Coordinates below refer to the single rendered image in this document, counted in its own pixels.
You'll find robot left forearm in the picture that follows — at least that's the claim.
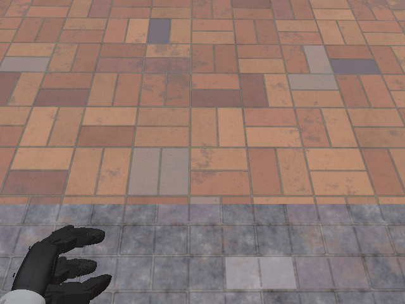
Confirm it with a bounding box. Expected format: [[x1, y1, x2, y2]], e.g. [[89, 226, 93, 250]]
[[0, 289, 46, 304]]

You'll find robot left hand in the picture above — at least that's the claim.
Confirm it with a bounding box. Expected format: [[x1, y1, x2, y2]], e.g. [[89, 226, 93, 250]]
[[11, 225, 112, 304]]

